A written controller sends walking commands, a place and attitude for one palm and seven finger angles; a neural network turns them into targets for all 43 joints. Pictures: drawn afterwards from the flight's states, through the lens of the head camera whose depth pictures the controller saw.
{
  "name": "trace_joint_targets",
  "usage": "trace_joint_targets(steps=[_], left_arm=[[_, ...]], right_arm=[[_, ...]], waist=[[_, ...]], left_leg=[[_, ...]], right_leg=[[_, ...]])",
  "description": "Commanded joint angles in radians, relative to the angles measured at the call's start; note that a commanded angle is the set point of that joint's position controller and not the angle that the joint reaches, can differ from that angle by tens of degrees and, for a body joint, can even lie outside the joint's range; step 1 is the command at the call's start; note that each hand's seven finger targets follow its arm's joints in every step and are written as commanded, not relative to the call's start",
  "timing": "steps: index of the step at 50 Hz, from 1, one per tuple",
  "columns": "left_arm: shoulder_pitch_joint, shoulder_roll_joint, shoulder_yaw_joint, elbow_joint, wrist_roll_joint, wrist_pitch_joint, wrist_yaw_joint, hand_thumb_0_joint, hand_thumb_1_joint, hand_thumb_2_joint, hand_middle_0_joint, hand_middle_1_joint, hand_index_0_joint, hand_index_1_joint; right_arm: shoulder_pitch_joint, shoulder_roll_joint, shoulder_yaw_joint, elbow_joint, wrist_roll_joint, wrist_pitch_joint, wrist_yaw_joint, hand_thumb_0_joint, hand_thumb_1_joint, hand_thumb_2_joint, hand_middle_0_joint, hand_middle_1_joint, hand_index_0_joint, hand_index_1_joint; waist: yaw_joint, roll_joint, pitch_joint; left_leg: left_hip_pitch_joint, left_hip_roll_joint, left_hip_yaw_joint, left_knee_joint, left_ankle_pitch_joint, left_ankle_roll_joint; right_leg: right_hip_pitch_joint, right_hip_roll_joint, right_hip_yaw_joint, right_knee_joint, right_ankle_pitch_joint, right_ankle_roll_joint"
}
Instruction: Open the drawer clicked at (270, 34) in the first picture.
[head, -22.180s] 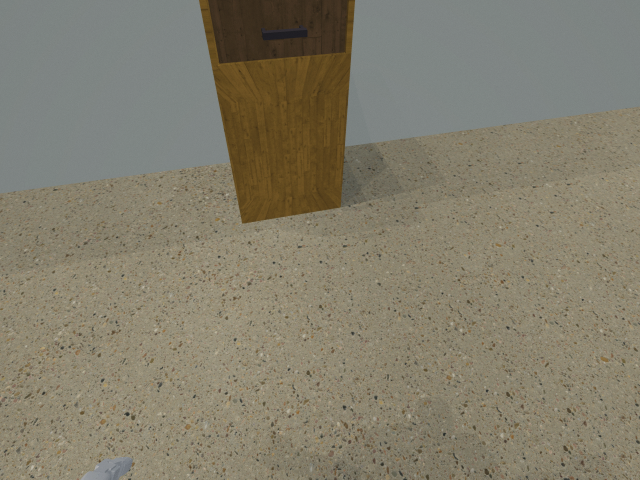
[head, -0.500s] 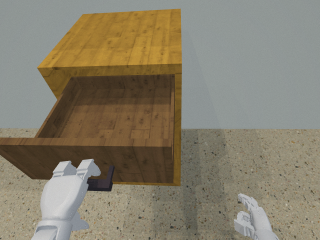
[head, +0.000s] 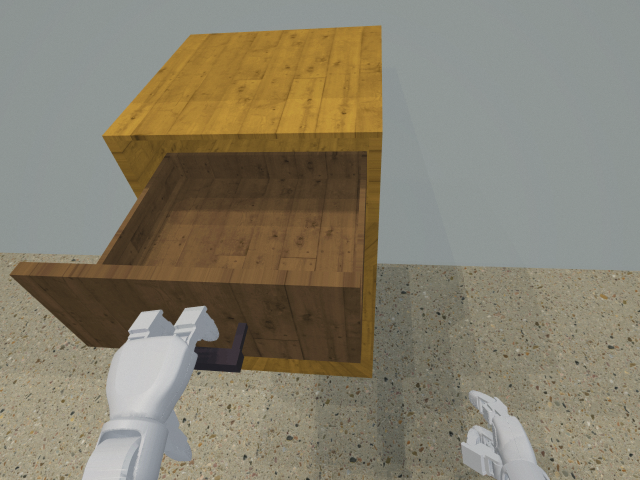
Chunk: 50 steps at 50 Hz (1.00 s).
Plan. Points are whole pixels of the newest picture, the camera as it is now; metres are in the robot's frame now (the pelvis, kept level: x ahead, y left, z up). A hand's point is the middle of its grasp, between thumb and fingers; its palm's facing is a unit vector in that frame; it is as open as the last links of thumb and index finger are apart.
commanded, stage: lift the hand off the handle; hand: left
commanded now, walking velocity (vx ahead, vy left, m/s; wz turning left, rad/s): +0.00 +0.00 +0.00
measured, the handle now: (191, 342) +0.26 +0.20 +0.05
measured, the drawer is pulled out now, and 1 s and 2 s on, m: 0.28 0.28 0.28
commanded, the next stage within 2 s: draw the hand back to the body in 1.16 s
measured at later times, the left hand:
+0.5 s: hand (155, 356) +0.21 +0.21 +0.10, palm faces +0.07 -0.14 -0.99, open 13.3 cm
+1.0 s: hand (137, 279) +0.25 +0.21 +0.20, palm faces +0.24 -0.12 -0.96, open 13.8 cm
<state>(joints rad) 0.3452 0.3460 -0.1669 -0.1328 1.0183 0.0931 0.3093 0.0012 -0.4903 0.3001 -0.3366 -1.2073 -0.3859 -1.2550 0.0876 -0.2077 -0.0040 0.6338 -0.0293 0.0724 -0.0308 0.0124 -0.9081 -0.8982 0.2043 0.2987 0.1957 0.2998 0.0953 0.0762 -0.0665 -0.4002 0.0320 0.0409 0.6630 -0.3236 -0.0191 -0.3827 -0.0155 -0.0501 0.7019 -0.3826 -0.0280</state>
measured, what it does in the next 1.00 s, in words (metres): stands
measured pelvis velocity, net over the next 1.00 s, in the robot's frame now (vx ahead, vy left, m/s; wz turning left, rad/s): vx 0.00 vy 0.01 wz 0.01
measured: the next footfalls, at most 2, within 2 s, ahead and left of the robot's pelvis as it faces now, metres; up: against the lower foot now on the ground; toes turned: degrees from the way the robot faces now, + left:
none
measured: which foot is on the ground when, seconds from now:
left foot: down 0.00-1.00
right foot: down 0.00-1.00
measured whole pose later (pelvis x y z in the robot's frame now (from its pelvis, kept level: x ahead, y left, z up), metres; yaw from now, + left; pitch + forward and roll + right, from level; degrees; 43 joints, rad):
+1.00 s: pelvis +0.00 +0.01 +0.02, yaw +1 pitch -3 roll +1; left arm 0.09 0.47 -0.10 -0.43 0.86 0.23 -0.02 0.00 -0.49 0.30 -0.35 -1.22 -0.33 -1.21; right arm 0.00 -0.25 0.04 0.64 0.03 0.10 0.01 0.01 -0.91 -0.90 0.20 0.30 0.19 0.30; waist 0.12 0.14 -0.01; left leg -0.15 0.01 0.03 0.40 -0.20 -0.01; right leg -0.13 -0.02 -0.06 0.44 -0.26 -0.01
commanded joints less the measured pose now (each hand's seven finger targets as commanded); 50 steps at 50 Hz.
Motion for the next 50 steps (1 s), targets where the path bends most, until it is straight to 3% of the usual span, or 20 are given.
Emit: trace_joint_targets(steps=[1,8,16,17,21,22,24,29,31,32,33,34,36,40,41,43,45,46,47,50], left_arm=[[-0.097,0.204,0.206,-0.318,-0.015,0.004,0.037,0.0,-0.5,0.3,-0.3,-1.2,-0.3,-1.2],[-0.126,0.133,0.118,-0.359,-0.026,0.028,-0.023,0.0,-0.5,0.3,-0.3,-1.2,-0.3,-1.2],[-0.272,0.212,0.152,-0.423,-0.042,0.039,-0.095,0.0,-0.5,0.3,-0.3,-1.2,-0.3,-1.2],[-0.266,0.183,0.121,-0.437,-0.04,0.031,-0.102,0.0,-0.5,0.3,-0.3,-1.2,-0.3,-1.2],[-0.301,0.253,0.19,-0.493,-0.071,0.004,-0.113,0.0,-0.5,0.3,-0.3,-1.2,-0.3,-1.2],[-0.3,0.198,0.137,-0.505,-0.064,-0.002,-0.117,0.0,-0.5,0.3,-0.3,-1.2,-0.3,-1.2],[-0.301,0.188,0.131,-0.501,-0.067,-0.009,-0.124,0.0,-0.5,0.3,-0.3,-1.2,-0.3,-1.2],[-0.334,0.22,0.158,-0.528,-0.073,0.01,-0.144,0.0,-0.5,0.3,-0.3,-1.2,-0.3,-1.2],[-0.352,0.282,0.216,-0.53,-0.093,0.023,-0.154,0.0,-0.5,0.3,-0.3,-1.2,-0.3,-1.2],[-0.35,0.236,0.171,-0.525,-0.084,0.025,-0.165,0.0,-0.5,0.3,-0.3,-1.2,-0.3,-1.2],[-0.343,0.257,0.191,-0.511,-0.091,0.03,-0.171,0.0,-0.5,0.3,-0.3,-1.2,-0.3,-1.2],[-0.36,0.24,0.171,-0.536,-0.097,0.029,-0.179,0.0,-0.5,0.3,-0.3,-1.2,-0.3,-1.2],[-0.379,0.302,0.235,-0.567,-0.116,0.033,-0.191,0.0,-0.5,0.3,-0.3,-1.2,-0.3,-1.2],[-0.399,0.274,0.195,-0.586,-0.117,0.036,-0.216,0.0,-0.5,0.3,-0.3,-1.2,-0.3,-1.2],[-0.388,0.289,0.222,-0.597,-0.137,0.044,-0.223,0.0,-0.5,0.3,-0.3,-1.2,-0.3,-1.2],[-0.369,0.294,0.219,-0.494,-0.127,0.073,-0.245,0.0,-0.5,0.3,-0.3,-1.2,-0.3,-1.2],[-0.414,0.265,0.175,-0.459,-0.119,0.114,-0.273,0.0,-0.5,0.3,-0.3,-1.2,-0.3,-1.2],[-0.432,0.297,0.214,-0.457,-0.138,0.136,-0.288,0.0,-0.5,0.3,-0.3,-1.2,-0.3,-1.2],[-0.45,0.256,0.16,-0.451,-0.136,0.147,-0.307,0.0,-0.5,0.3,-0.3,-1.2,-0.3,-1.2],[-0.439,0.285,0.177,-0.495,-0.155,0.165,-0.345,0.0,-0.5,0.3,-0.3,-1.2,-0.3,-1.2]], right_arm=[[-0.173,-0.094,-0.022,-0.18,0.006,-0.051,-0.014,0.0,-0.9,-0.9,0.2,0.3,0.2,0.3],[-0.18,-0.095,-0.016,-0.184,0.015,-0.044,0.006,0.0,-0.9,-0.9,0.2,0.3,0.2,0.3],[-0.219,-0.098,-0.002,-0.185,0.025,-0.043,-0.01,0.0,-0.9,-0.9,0.2,0.3,0.2,0.3],[-0.199,-0.09,0.005,-0.187,0.021,-0.051,-0.007,0.0,-0.9,-0.9,0.2,0.3,0.2,0.3],[-0.224,-0.099,0.002,-0.182,0.029,-0.057,-0.014,0.0,-0.9,-0.9,0.2,0.3,0.2,0.3],[-0.208,-0.086,0.01,-0.187,0.022,-0.062,-0.01,0.0,-0.9,-0.9,0.2,0.3,0.2,0.3],[-0.208,-0.092,0.004,-0.177,0.022,-0.063,-0.006,0.0,-0.9,-0.9,0.2,0.3,0.2,0.3],[-0.22,-0.095,0.006,-0.175,0.027,-0.058,0.0,0.0,-0.9,-0.9,0.2,0.3,0.2,0.3],[-0.251,-0.1,0.01,-0.176,0.041,-0.057,0.0,0.0,-0.9,-0.9,0.2,0.3,0.2,0.3],[-0.233,-0.089,0.017,-0.178,0.033,-0.06,0.004,0.0,-0.9,-0.9,0.2,0.3,0.2,0.3],[-0.248,-0.092,0.009,-0.165,0.037,-0.051,0.003,0.0,-0.9,-0.9,0.2,0.3,0.2,0.3],[-0.24,-0.096,0.013,-0.174,0.036,-0.053,0.005,0.0,-0.9,-0.9,0.2,0.3,0.2,0.3],[-0.271,-0.101,0.013,-0.18,0.048,-0.056,0.006,0.0,-0.9,-0.9,0.2,0.3,0.2,0.3],[-0.26,-0.098,0.014,-0.176,0.044,-0.053,0.018,0.0,-0.9,-0.9,0.2,0.3,0.2,0.3],[-0.288,-0.097,0.018,-0.189,0.054,-0.06,0.022,0.0,-0.9,-0.9,0.2,0.3,0.2,0.3],[-0.273,-0.1,0.018,-0.161,0.051,-0.041,0.026,0.0,-0.9,-0.9,0.2,0.3,0.2,0.3],[-0.284,-0.105,0.024,-0.165,0.058,-0.027,0.034,0.0,-0.9,-0.9,0.2,0.3,0.2,0.3],[-0.315,-0.109,0.025,-0.175,0.075,-0.029,0.037,0.0,-0.9,-0.9,0.2,0.3,0.2,0.3],[-0.302,-0.106,0.034,-0.18,0.066,-0.024,0.041,0.0,-0.9,-0.9,0.2,0.3,0.2,0.3],[-0.314,-0.112,0.027,-0.197,0.073,-0.005,0.046,0.0,-0.9,-0.9,0.2,0.3,0.2,0.3]], waist=[[0.017,-0.059,-0.182],[-0.001,-0.066,-0.097],[0.003,-0.045,-0.11],[0.007,-0.039,-0.13],[0.005,-0.003,-0.127],[0.009,-0.014,-0.137],[0.005,-0.023,-0.114],[0.013,-0.031,-0.146],[0.01,-0.025,-0.131],[0.017,-0.032,-0.151],[0.012,-0.033,-0.107],[0.013,-0.032,-0.136],[0.016,-0.022,-0.141],[0.016,-0.018,-0.128],[0.019,0.004,-0.13],[0.018,-0.039,-0.075],[0.017,-0.061,-0.057],[0.015,-0.031,-0.057],[0.021,-0.036,-0.079],[0.027,-0.06,-0.101]], left_leg=[[0.146,-0.06,-0.008,-0.083,0.221,0.037],[0.175,-0.049,-0.01,-0.124,0.209,0.04],[0.24,-0.047,-0.016,-0.172,0.207,0.045],[0.252,-0.051,-0.014,-0.173,0.219,0.048],[0.279,-0.043,-0.022,-0.189,0.249,0.04],[0.284,-0.05,-0.02,-0.189,0.265,0.045],[0.293,-0.046,-0.02,-0.201,0.277,0.042],[0.311,-0.044,-0.024,-0.225,0.313,0.039],[0.305,-0.036,-0.028,-0.23,0.3,0.033],[0.309,-0.045,-0.024,-0.235,0.312,0.038],[0.313,-0.038,-0.024,-0.248,0.314,0.035],[0.32,-0.044,-0.022,-0.249,0.318,0.038],[0.323,-0.036,-0.028,-0.249,0.322,0.033],[0.337,-0.038,-0.023,-0.266,0.344,0.033],[0.331,-0.033,-0.03,-0.267,0.329,0.031],[0.306,-0.033,-0.019,-0.289,0.316,0.03],[0.288,-0.034,-0.016,-0.3,0.299,0.029],[0.277,-0.025,-0.018,-0.305,0.278,0.025],[0.276,-0.038,-0.013,-0.31,0.286,0.029],[0.289,-0.037,-0.004,-0.311,0.306,0.034]], right_leg=[[0.085,0.024,0.044,-0.16,0.315,0.001],[0.061,0.025,0.024,-0.201,0.246,0.007],[0.121,0.02,0.029,-0.255,0.221,0.007],[0.122,0.016,0.022,-0.251,0.217,0.01],[0.156,0.02,0.026,-0.27,0.261,0.003],[0.149,0.018,0.016,-0.269,0.253,0.005],[0.147,0.02,0.012,-0.283,0.268,0.007],[0.197,0.02,0.01,-0.292,0.303,0.007],[0.212,0.02,0.016,-0.296,0.304,0.005],[0.216,0.015,0.01,-0.296,0.3,0.008],[0.215,0.02,0.014,-0.313,0.307,0.008],[0.226,0.015,0.009,-0.311,0.315,0.013],[0.245,0.019,0.018,-0.312,0.326,0.009],[0.242,0.017,0.007,-0.324,0.326,0.013],[0.251,0.02,0.012,-0.322,0.316,0.008],[0.251,0.017,0.009,-0.338,0.299,0.014],[0.248,0.014,0.008,-0.342,0.284,0.019],[0.257,0.02,0.016,-0.337,0.27,0.015],[0.277,0.015,0.014,-0.334,0.27,0.016],[0.306,0.014,0.018,-0.328,0.315,0.023]])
